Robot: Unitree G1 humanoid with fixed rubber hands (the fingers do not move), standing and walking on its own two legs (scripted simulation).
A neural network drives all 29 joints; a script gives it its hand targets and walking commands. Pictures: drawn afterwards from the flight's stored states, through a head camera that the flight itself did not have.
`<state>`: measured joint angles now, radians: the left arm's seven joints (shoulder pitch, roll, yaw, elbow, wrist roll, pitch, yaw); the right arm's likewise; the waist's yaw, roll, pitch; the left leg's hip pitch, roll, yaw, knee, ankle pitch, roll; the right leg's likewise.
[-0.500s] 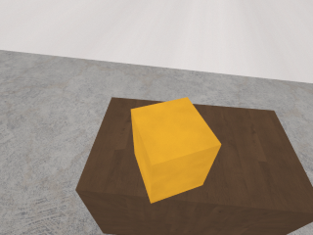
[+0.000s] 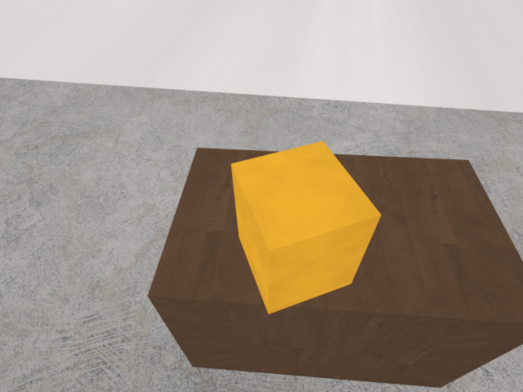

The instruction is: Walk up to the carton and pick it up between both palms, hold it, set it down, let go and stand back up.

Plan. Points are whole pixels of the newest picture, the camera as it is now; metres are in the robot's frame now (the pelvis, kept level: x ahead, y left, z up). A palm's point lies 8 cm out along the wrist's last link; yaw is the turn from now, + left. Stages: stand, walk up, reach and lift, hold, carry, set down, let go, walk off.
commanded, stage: stand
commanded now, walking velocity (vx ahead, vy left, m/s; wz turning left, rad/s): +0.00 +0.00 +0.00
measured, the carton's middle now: (295, 228) +0.44 -0.04 -0.07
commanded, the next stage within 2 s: none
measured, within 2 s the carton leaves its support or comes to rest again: neither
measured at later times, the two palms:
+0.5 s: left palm out of the picture +0.05 +0.28 -0.13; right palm out of the picture +0.08 -0.27 -0.12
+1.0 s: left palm out of the picture +0.08 +0.28 -0.13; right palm out of the picture +0.10 -0.27 -0.12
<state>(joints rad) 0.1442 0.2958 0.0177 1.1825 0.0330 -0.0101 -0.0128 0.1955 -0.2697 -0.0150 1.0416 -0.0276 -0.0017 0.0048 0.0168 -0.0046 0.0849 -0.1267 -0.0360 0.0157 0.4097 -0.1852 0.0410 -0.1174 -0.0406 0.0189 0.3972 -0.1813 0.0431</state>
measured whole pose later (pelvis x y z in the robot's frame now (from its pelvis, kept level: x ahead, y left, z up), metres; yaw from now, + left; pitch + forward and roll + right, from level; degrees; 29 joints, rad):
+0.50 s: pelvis +0.01 +0.01 +0.00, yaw +0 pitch -4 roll +0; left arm 0.14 0.30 0.02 1.17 0.02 -0.01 -0.01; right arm 0.14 -0.29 -0.02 1.09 -0.02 0.00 0.00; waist 0.01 0.00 0.08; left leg -0.13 -0.05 0.02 0.39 -0.18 0.05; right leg -0.13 -0.06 0.02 0.39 -0.19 0.05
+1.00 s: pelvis +0.03 +0.01 +0.00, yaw +0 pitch -4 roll +0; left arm 0.11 0.29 0.02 1.15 0.02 -0.01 0.00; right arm 0.11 -0.29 -0.03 1.12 -0.01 -0.01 0.00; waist 0.01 -0.01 0.08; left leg -0.10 -0.05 0.02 0.36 -0.19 0.05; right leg -0.10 -0.06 0.02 0.37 -0.20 0.05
